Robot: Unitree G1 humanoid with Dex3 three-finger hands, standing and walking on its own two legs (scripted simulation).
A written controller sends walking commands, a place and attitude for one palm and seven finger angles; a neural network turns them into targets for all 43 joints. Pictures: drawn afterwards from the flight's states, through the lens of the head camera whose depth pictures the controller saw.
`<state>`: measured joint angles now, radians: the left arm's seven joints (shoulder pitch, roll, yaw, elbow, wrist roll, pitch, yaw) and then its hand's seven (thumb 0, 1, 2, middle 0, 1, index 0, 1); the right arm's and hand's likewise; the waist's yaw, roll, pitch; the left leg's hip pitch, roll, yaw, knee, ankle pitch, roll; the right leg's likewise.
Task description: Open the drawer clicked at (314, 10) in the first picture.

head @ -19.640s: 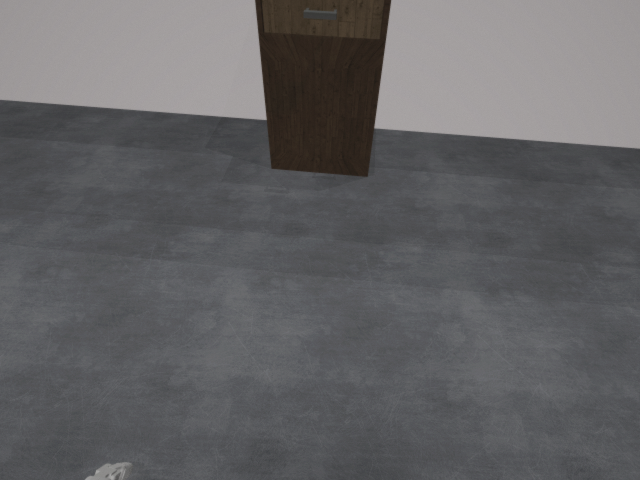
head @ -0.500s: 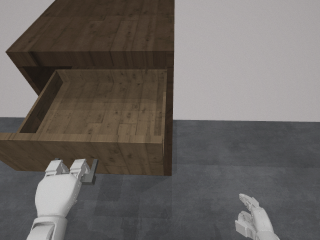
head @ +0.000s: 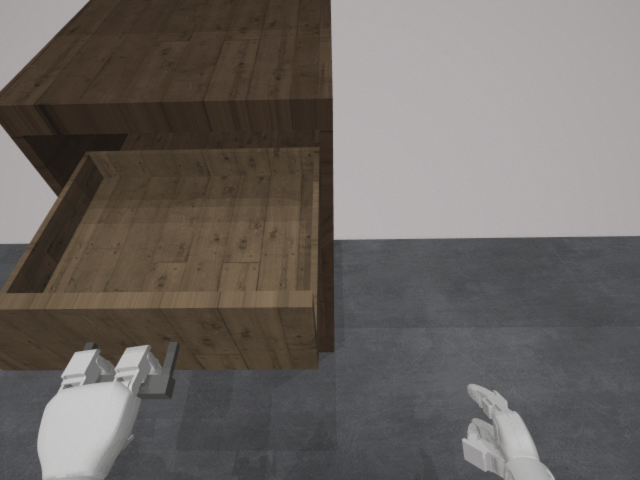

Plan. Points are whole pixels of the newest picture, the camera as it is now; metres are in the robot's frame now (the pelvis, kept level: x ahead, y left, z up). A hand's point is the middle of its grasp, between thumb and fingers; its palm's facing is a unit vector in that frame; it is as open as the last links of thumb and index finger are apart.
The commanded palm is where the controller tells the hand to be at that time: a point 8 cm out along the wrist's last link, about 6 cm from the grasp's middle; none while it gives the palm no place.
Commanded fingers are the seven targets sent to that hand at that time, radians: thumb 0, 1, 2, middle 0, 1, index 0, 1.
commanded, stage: pull the drawer open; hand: left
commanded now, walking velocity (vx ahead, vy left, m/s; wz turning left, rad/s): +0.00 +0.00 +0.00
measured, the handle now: (125, 369) +0.23 +0.26 +0.02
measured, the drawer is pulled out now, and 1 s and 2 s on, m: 0.30 0.30 0.29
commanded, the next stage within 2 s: open the thumb to release the handle in 0.20 s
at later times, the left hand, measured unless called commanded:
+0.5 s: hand (122, 417) +0.18 +0.25 +0.00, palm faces +0.06 -0.07 -1.00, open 6.3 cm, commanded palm +0.15 +0.26 +0.05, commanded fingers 0.00 0.13 0.57 -0.34 -1.27 -0.34 -1.27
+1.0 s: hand (120, 424) +0.18 +0.25 +0.00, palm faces +0.02 -0.07 -1.00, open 13.6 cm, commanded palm +0.16 +0.25 +0.05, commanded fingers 0.00 -0.50 0.30 -0.30 -1.20 -0.30 -1.20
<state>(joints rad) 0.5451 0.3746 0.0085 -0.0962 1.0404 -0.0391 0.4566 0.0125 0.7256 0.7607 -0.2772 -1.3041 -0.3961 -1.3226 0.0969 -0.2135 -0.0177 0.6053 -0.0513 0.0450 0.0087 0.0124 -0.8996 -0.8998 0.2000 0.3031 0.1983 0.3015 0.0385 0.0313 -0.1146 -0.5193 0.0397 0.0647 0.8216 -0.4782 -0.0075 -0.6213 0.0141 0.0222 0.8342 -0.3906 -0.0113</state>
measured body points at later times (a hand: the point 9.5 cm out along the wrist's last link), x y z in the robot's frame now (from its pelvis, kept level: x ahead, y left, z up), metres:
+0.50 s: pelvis +0.00 +0.01 +0.00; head +0.05 -0.02 +0.44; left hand +0.18 +0.25 +0.06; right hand +0.21 -0.21 -0.11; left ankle -0.04 +0.12 -0.70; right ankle +0.01 -0.11 -0.70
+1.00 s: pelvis -0.01 +0.00 +0.00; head +0.03 -0.02 +0.45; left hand +0.17 +0.25 +0.06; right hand +0.21 -0.22 -0.10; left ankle -0.04 +0.12 -0.70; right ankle +0.01 -0.11 -0.70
